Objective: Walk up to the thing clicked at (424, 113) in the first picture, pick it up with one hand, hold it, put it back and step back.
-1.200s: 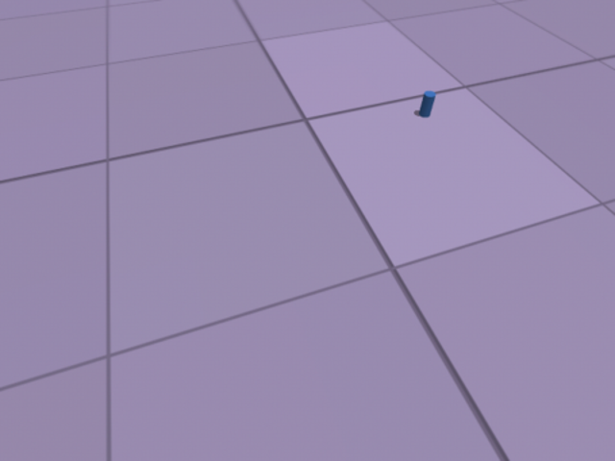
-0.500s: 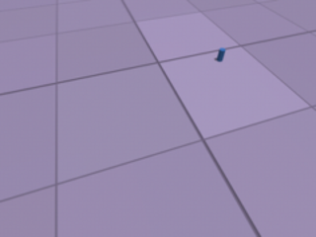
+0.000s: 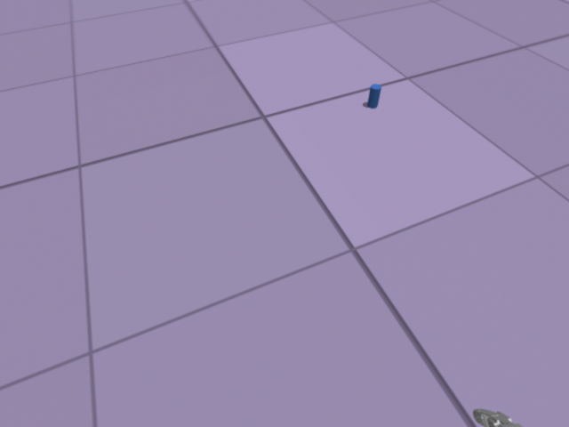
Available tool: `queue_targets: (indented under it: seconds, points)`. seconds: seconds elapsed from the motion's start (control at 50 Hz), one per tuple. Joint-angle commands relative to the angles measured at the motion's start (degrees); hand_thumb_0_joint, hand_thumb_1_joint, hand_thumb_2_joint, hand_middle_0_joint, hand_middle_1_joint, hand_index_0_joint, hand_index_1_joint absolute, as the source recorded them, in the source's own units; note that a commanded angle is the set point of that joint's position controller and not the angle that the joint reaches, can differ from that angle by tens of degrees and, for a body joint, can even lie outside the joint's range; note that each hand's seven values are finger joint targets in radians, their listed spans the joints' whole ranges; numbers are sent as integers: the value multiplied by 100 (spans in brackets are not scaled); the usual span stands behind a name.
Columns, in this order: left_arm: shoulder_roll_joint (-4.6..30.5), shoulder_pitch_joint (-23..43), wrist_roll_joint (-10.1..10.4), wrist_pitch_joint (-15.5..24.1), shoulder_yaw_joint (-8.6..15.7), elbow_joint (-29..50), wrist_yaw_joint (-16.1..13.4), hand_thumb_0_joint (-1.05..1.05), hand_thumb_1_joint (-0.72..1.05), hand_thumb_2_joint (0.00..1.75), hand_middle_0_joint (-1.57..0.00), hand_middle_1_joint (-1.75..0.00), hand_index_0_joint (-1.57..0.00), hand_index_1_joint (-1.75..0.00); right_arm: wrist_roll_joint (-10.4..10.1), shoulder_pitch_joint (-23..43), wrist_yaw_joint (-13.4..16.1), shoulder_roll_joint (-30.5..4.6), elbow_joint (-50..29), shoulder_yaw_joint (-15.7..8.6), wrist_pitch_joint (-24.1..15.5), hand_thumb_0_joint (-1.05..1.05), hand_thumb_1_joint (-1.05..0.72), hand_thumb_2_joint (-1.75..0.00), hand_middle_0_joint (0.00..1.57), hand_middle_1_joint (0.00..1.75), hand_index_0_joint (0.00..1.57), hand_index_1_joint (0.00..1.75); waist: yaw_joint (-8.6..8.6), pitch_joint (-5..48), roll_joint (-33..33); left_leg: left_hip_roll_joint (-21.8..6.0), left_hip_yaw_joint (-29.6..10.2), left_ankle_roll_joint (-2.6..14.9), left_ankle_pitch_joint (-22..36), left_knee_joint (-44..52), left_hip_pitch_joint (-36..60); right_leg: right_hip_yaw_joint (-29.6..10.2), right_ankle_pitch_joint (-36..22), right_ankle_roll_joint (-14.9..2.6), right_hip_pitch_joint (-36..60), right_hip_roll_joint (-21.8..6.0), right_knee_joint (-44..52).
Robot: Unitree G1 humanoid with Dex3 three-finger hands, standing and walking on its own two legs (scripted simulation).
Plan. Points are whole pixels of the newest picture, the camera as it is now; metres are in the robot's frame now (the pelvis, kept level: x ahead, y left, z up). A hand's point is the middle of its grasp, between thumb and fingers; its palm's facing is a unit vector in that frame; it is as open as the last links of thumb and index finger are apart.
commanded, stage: walk up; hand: left
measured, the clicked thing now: (374, 96) +1.99 -0.47 -0.71
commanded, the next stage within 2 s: none
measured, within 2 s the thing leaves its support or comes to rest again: neither
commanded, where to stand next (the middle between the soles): +1.87 -0.04 m, yaw -105 degrees
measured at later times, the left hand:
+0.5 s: hand (211, 320) +0.30 +0.16 -0.12, palm faces -0.28 -0.84 -0.46, open 7.4 cm
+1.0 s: hand (286, 131) +0.86 +0.04 -0.13, palm faces -0.66 -0.58 -0.47, open 7.4 cm
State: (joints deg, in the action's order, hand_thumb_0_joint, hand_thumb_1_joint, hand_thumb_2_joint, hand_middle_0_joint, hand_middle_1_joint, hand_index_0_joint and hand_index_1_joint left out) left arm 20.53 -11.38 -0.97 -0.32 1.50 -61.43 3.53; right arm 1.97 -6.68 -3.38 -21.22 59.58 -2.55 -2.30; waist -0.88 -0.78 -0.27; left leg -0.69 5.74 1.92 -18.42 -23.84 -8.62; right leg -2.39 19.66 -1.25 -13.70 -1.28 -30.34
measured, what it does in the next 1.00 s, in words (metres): walks ahead, turning right: right foot, then left foot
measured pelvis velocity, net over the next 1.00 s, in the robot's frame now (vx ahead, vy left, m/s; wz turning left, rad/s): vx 0.56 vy -0.10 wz -0.75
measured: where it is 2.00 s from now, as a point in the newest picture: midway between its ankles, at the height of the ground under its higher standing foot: (340, 206)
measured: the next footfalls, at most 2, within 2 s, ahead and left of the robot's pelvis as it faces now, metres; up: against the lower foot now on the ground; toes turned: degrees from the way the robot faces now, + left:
right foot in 0.28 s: +0.16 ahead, -0.23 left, +0.00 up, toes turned -25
left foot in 0.76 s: +0.62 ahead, -0.07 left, +0.00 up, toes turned -32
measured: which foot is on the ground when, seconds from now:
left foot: down 0.00-0.30, up 0.32-0.74, down 0.76-1.00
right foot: up 0.00-0.26, down 0.28-0.78, up 0.80-1.00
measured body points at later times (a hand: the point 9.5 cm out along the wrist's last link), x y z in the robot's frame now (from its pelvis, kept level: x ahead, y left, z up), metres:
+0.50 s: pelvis +0.19 -0.10 -0.01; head +0.16 -0.15 +0.43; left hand +0.31 +0.20 -0.09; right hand +0.24 -0.44 -0.14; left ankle +0.28 +0.03 -0.67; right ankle +0.13 -0.22 -0.74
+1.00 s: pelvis +0.56 -0.10 +0.00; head +0.58 -0.12 +0.45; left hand +0.89 +0.07 -0.10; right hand +0.35 -0.38 -0.10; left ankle +0.59 -0.05 -0.74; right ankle +0.48 -0.23 -0.66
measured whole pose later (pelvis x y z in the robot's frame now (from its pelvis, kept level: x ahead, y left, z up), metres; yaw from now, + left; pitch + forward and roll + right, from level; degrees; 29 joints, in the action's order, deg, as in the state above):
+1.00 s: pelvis +0.56 -0.10 +0.00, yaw -43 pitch +0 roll -1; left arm 29.4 -12.3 1.7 3.6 3.2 -52.9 -0.2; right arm 2.0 -16.1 -5.3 -24.8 47.7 -6.2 -1.4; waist 6.6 -2.7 -0.2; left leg -0.3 10.8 3.8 -15.5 -25.0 -10.1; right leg 1.4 12.3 -1.5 -33.4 -2.9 -63.0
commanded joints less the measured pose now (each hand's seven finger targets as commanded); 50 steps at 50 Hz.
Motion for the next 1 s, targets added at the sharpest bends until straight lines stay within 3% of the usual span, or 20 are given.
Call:
queue_targets:
  seconds: [0.0, 0.08, 0.2, 0.26, 0.28, 0.3, 0.32, 0.34, 0.38, 0.48, 0.64, 0.68, 0.72, 0.74, 0.76, 0.78, 0.8, 0.86, 0.92, 0.98]
  points:
    - [1617, 1633, -57, 274, 448, 1170, 94, 0, 90, 90, -20, -30, -20, -30, -10, 52, 9, -2054, -801, -705, -238, 0, -90, -90, 20, 30, 20, 30, 676, 176, -868, -2808, -2376, 1044, -2015, 1888, 1475, 96, 640, -30, -3129, -689, -2177]
    - [1735, 573, 33, 164, 552, 896, 309, 0, 90, 90, -20, -30, -20, -30, -22, 776, -84, -2041, -1130, -706, -345, 0, -90, -90, 20, 30, 20, 30, 2, 166, -722, -2210, -961, 748, -2062, 1872, 645, 275, 3, 170, -2196, -993, -2273]
    - [1680, 535, 24, 177, 592, 985, 364, 0, 90, 90, -20, -30, -20, -30, 14, 873, -211, -2109, -1248, -739, -261, 0, -90, -90, 20, 30, 20, 30, -99, -309, -629, -1646, 418, 598, -1943, 988, -284, 1107, -702, 177, -1012, -833, -1478]
    - [2010, -1025, 25, 286, 731, 471, 190, 0, 90, 90, -20, -30, -20, -30, 76, 1263, -237, -1752, -1465, -612, -167, 0, -90, -90, 20, 30, 20, 30, -910, 64, 1021, -896, 1159, 346, -1649, -1986, -1774, 1006, -358, -72, 1140, -403, -751]
    - [2443, -1893, 2, 352, 884, 254, 41, 0, 90, 90, -20, -30, -20, -30, 85, 1166, -306, -1338, -1633, -417, -156, 0, -90, -90, 20, 30, 20, 30, -1240, 124, 2343, -257, 950, 73, -1747, -4163, -3029, -513, 1405, -469, 1792, -621, 241]
    - [2746, -1759, 28, 348, 910, 414, -58, 0, 90, 90, -20, -30, -20, -30, -6, 1241, -372, -1249, -1830, -292, -147, 0, -90, -90, 20, 30, 20, 30, -1085, -314, 2575, 90, 175, -169, -1834, -5115, -4154, -2903, 3476, -759, 1620, -1387, 1574]
    - [2870, -1429, 119, 355, 882, 549, -106, 0, 90, 90, -20, -30, -20, -30, 0, 1440, -412, -1517, -1946, -318, -219, 0, -90, -90, 20, 30, 20, 30, -900, -347, 2138, 23, -765, -304, -1527, -5152, -4295, -4952, 3892, -1117, 1528, -2132, 2836]
    - [2876, -902, 158, 398, 837, 732, -191, 0, 90, 90, -20, -30, -20, -30, -36, 1498, -394, -1733, -1896, -358, -275, 0, -90, -90, 20, 30, 20, 30, -633, -293, 1366, -338, -1040, -295, -1280, -4981, -4372, -4870, 3531, -1334, 1685, -2384, 2862]
    - [2559, -308, 170, 472, 706, 873, -392, 0, 90, 90, -20, -30, -20, -30, -157, 1216, -404, -1883, -1595, -368, -294, 0, -90, -90, 20, 30, 20, 30, -206, -98, 762, -726, -1323, -187, -570, -4690, -3999, -3279, 1863, -1036, 1493, -1942, 2160]
    - [2134, 24, 205, 768, 566, 1033, -429, 0, 90, 90, -20, -30, -20, -30, -18, 791, -538, -1767, -1605, -397, -36, 0, -90, -90, 20, 30, 20, 30, 204, -531, 690, -574, -941, -298, 760, -3272, -2787, -1407, 1037, -622, -158, -966, 2394]
    - [2174, -649, 139, 881, 641, 1115, -485, 0, 90, 90, -20, -30, -20, -30, 51, 1243, -650, -1363, -2057, -388, 17, 0, -90, -90, 20, 30, 20, 30, 97, -112, 302, -535, -850, -483, 1557, -1537, -1854, -641, -1071, -735, 112, -800, 1808]
    - [2298, -251, 75, 822, 646, 1209, -534, 0, 90, 90, -20, -30, -20, -30, 64, 672, -630, -1393, -1970, -509, 45, 0, -90, -90, 20, 30, 20, 30, 488, 74, 685, -525, -781, -363, 1333, -1410, -1095, -781, -1698, -712, 71, -1063, 1411]
    - [2194, 56, 6, 745, 608, 1397, -564, 0, 90, 90, -20, -30, -20, -30, 52, -1093, -526, -1725, -1475, -761, 55, 0, -90, -90, 20, 30, 20, 30, 1311, 829, 204, -420, -868, -80, 876, -916, 770, -608, -2413, -502, -333, -942, -841]
    - [1807, -269, -96, 731, 499, 1401, -554, 0, 90, 90, -20, -30, -20, -30, 58, -2192, -350, -2180, -1244, -941, 43, 0, -90, -90, 20, 30, 20, 30, 1741, 1465, -861, -587, -1444, -13, -127, -617, 2198, -363, -1466, -200, -1332, -439, -2911]
    - [1051, -634, -2, 717, 212, 1435, -571, 0, 90, 90, -20, -30, -20, -30, 89, -2358, -215, -2556, -1305, -1064, 4, 0, -90, -90, 20, 30, 20, 30, 1637, 1538, -2426, -1909, -3304, -226, -1670, -150, 2889, -253, 1608, -109, -2733, 239, -4474]
    - [1233, -1455, 205, 695, 230, 1340, -643, 0, 90, 90, -20, -30, -20, -30, -104, -1119, -130, -2815, -1632, -1075, -79, 0, -90, -90, 20, 30, 20, 30, 721, 1293, -2697, -2310, -5141, -52, -2061, 1440, 2460, -216, 1422, -369, -3293, 620, -5073]
    - [1443, -1550, 160, 662, 225, 1107, -698, 0, 90, 90, -20, -30, -20, -30, -207, -291, -117, -2754, -1767, -1081, -64, 0, -90, -90, 20, 30, 20, 30, 384, 1002, -2273, -2299, -5136, 68, -2715, 1725, 1452, -613, 683, -524, -3000, -54, -5267]
    - [2085, -760, 324, 505, 529, 873, -505, 0, 90, 90, -20, -30, -20, -30, -10, 131, -135, -1755, -1945, -785, -59, 0, -90, -90, 20, 30, 20, 30, 407, 278, -1151, -1320, -1906, -512, -1177, 1194, -162, -258, -532, -188, -2163, -496, -3991]
    - [1799, -776, 305, 402, 468, 881, -422, 0, 90, 90, -20, -30, -20, -30, -9, -317, -123, -1374, -1826, -679, -119, 0, -90, -90, 20, 30, 20, 30, 406, 335, -828, -1040, -922, -276, 673, 886, 469, 33, -896, 27, -2152, -419, -3397]
    - [1623, -100, 259, 353, 412, 1195, -353, 0, 90, 90, -20, -30, -20, -30, 11, -556, -160, -1364, -1897, -681, -114, 0, -90, -90, 20, 30, 20, 30, 567, -193, -671, -1097, -472, -73, 1158, 1157, 386, 342, -1020, 88, -2378, -398, -2339]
